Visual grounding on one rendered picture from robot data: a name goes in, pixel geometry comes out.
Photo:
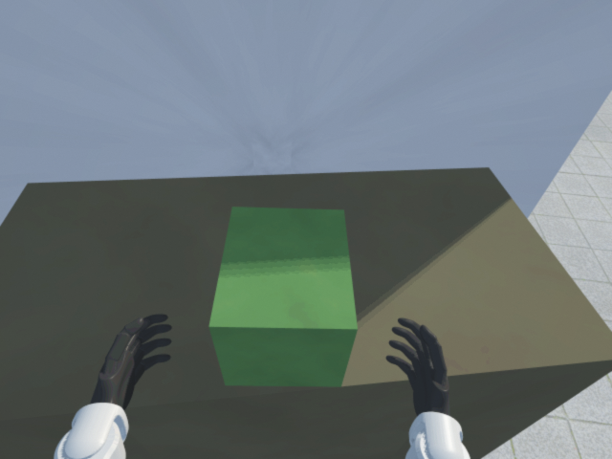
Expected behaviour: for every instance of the carton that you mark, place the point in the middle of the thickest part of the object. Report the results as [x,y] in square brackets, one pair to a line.
[284,309]

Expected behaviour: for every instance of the left robot forearm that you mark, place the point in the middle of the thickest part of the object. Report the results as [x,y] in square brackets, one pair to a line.
[98,432]

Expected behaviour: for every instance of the robot left hand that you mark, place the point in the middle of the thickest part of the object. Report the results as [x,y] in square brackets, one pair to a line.
[124,365]

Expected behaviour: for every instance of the pedestal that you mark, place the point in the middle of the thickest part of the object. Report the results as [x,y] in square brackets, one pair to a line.
[446,248]

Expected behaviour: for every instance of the robot right hand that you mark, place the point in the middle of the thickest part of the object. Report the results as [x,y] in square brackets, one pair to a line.
[428,372]

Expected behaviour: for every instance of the right robot forearm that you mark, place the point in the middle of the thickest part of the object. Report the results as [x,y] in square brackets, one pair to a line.
[435,435]

